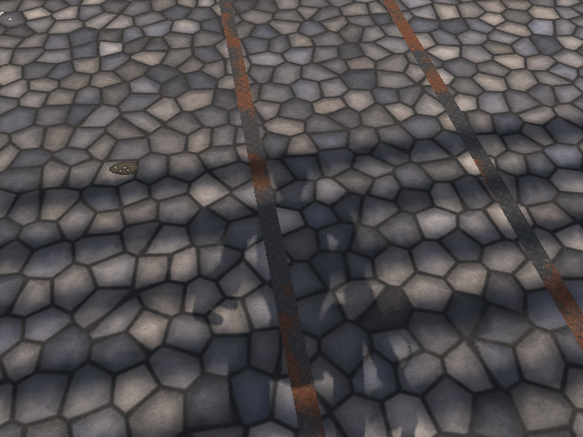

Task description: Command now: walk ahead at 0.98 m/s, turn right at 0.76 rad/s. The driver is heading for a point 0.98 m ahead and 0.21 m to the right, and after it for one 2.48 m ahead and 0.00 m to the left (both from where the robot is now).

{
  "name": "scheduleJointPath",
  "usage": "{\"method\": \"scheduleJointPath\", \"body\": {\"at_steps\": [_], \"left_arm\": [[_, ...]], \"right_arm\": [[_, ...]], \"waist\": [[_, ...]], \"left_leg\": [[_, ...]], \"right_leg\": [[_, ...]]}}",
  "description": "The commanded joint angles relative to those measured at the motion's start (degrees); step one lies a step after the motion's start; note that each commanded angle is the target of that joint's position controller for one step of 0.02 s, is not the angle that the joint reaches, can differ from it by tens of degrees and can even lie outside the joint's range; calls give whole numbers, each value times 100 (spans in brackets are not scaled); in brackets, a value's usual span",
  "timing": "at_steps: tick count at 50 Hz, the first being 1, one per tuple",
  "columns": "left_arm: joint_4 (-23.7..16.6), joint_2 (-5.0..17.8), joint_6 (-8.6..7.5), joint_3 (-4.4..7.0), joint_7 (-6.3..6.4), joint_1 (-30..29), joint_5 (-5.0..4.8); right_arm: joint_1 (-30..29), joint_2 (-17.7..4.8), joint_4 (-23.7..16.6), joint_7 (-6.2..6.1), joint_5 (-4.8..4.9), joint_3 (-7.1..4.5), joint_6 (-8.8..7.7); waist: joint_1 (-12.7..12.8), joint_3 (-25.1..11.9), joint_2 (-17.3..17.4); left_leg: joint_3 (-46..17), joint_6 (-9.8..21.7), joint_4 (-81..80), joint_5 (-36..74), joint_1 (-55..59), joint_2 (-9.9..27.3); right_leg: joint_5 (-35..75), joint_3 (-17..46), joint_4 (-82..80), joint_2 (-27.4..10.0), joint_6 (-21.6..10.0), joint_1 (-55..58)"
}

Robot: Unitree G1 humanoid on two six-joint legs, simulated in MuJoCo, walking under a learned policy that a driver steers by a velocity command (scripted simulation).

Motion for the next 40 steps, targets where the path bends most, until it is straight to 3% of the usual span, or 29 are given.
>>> {"method": "scheduleJointPath", "body": {"at_steps": [1,3,4,5,6,7,8,9,10,11,13,15,17,19,21,23,25,26,27,28,29,30,31,32,33,35,38,39,40], "left_arm": [[-416,121,-71,-65,-61,-413,12],[-285,414,-15,12,-57,130,12],[-106,657,22,107,-35,873,12],[215,944,67,248,19,2032,21],[528,1214,78,433,120,3151,-24],[583,1213,131,529,226,2650,-208],[390,1619,126,506,186,2013,-34],[271,1633,139,535,250,2058,116],[258,1106,112,449,327,1947,153],[272,958,73,396,355,1711,138],[182,991,-128,356,406,1506,40],[103,1046,-276,327,381,1374,-23],[84,1130,-353,360,350,1557,-24],[87,1218,-349,425,287,1774,-65],[71,1338,-325,482,236,1973,-103],[32,1369,-295,509,252,1992,-98],[-57,1574,-296,551,277,1821,-45],[-123,1773,-307,587,255,1537,-28],[-274,1512,-360,517,233,1182,-3],[-537,431,-414,234,268,1192,-43],[-790,444,-391,109,269,1943,-279],[-517,822,-258,128,317,1573,-77],[-532,896,-209,141,236,1238,56],[-585,844,-174,128,158,946,135],[-726,680,-141,84,77,814,197],[-860,473,-48,-19,2,709,216],[-1201,570,-18,-81,-45,65,221],[-1287,618,-25,-94,-58,-177,209],[-1438,606,-45,-148,-89,-375,194]], "right_arm": [[-118,-770,-356,-208,35,-39,-96],[-193,-1172,-437,-404,24,-126,-1],[-402,-1352,-526,-461,-8,-187,82],[-794,-1493,-681,-463,-68,-250,166],[-1294,-1602,-843,-400,-99,-325,257],[-1808,-1086,-1072,-202,-121,-240,215],[-1355,-321,-1642,-158,-158,-11,66],[-1386,-468,-2042,-88,-6,50,-67],[-1598,-826,-1972,-43,-68,33,-170],[-1766,-899,-2000,-14,-130,-3,-150],[-1764,-814,-1984,-6,-370,60,108],[-2038,-694,-2117,42,-398,124,316],[-2812,-682,-2500,87,-272,186,330],[-3301,-567,-2681,124,-143,249,323],[-3472,-629,-2797,124,-58,246,311],[-3489,-771,-2882,83,-47,211,285],[-2691,-1215,-2695,-17,-36,27,239],[-1682,-1456,-2482,-94,-27,-99,207],[-347,-1802,-2204,-214,-105,-255,194],[485,-2174,-2020,-282,-362,-351,179],[-318,-2342,-2108,-168,-380,-418,188],[-1126,-1560,-2305,-99,-324,-322,227],[-1369,-1162,-2257,-57,-257,-232,248],[-1295,-1012,-2093,-23,-275,-195,244],[-1035,-912,-1855,-23,-260,-147,197],[-762,-768,-1526,50,-148,-106,82],[-593,-943,-1350,100,-56,-127,-33],[-566,-959,-1313,103,-45,-121,-36],[-596,-1088,-1308,106,-42,-139,-53]], "waist": [[328,602,312],[718,113,678],[1143,-259,810],[1700,-743,869],[2292,-1066,570],[1898,-535,-687],[753,-608,-1076],[854,-1405,-925],[713,-581,262],[386,-126,698],[-7,297,988],[-79,459,957],[147,640,583],[466,487,261],[706,219,-61],[717,91,-240],[303,-502,-292],[-351,-1052,-246],[-1012,-1703,-139],[-984,-2222,1405],[-134,-2607,2812],[-110,-1550,1440],[-81,-948,659],[-60,-652,225],[28,-450,392],[169,-202,596],[228,166,497],[205,239,398],[270,381,558]], "left_leg": [[150,-504,-112,6728,-972,1427],[200,-568,966,8519,-470,1658],[129,-540,1960,9086,-485,1786],[-28,-460,3362,9149,-840,1905],[-91,-334,5679,7566,-1682,1676],[-312,-205,7829,1148,-3511,456],[-1155,-321,8983,-790,-5327,291],[-2131,-382,8946,-668,-6306,284],[-2236,-278,8083,-200,-6410,667],[-2205,-304,7455,51,-6013,853],[-2201,-527,6707,60,-5286,1127],[-1908,-709,5787,339,-4768,1284],[-1723,-794,4491,1167,-4337,1296],[-1556,-699,3318,2183,-3849,1047],[-1495,-578,2695,2630,-3574,797],[-1588,-497,2091,2514,-3309,646],[-1663,-394,1849,1863,-2274,377],[-1613,-339,1855,1504,-1151,408],[-2026,-236,2211,697,383,975],[-3983,-96,1768,-1318,1634,2572],[-7119,478,349,-2289,1527,3278],[-6364,533,202,-3054,581,2883],[-5220,508,312,-2083,-208,2542],[-4423,413,315,-1058,-762,2242],[-3914,404,314,-389,-1106,2087],[-3405,412,113,190,-1442,1947],[-2653,498,-320,1108,-1559,1954],[-2244,459,-470,1381,-1624,1786],[-2000,450,-603,1698,-1828,1821]], "right_leg": [[306,-719,-1053,514,-178,1362],[-54,-894,-1272,901,-292,2151],[-419,-848,-1266,1049,-401,2907],[-856,-589,-1267,1062,-596,4013],[-1233,4,-1832,845,-951,5223],[-1592,774,-2004,524,-1053,5732],[-61,2846,-1682,-264,-1670,6260],[-2702,5004,-3306,-1100,-2433,6967],[-3676,5180,-4191,-1154,-2012,6082],[-3552,4709,-4333,-950,-1659,5128],[-2600,3949,-4321,-467,-1430,3731],[-2222,3192,-4506,49,-1247,2746],[-1196,2836,-4520,299,-1126,2283],[-433,2549,-4352,564,-826,2504],[284,2628,-4145,469,-644,3114],[758,2738,-3772,363,-459,3704],[1997,2820,-2647,336,-191,4158],[2152,2696,-1461,471,-67,3910],[1301,2499,145,703,27,2965],[-3228,1953,2075,1189,48,1416],[-3310,1602,2932,1180,87,416],[-2592,1397,3066,642,70,163],[-2155,1226,2740,452,147,289],[-2070,1219,2449,325,192,486],[-2084,1327,2230,230,214,563],[-2153,1419,1971,179,255,497],[-1633,1408,1264,193,335,16],[-1371,1274,903,245,363,44],[-1063,1188,227,158,368,282]]}}
Next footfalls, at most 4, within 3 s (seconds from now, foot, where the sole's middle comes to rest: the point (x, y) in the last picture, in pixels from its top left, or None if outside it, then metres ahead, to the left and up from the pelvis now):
0.12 right None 0.30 -0.02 -0.76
0.54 left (280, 333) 0.75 0.04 -0.76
0.98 right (435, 270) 0.92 -0.39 -0.76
1.44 left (431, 158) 1.36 -0.47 -0.76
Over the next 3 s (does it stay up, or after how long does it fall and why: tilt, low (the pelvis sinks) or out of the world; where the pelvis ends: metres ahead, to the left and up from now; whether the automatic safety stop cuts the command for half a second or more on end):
stays up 2.19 -0.37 0.00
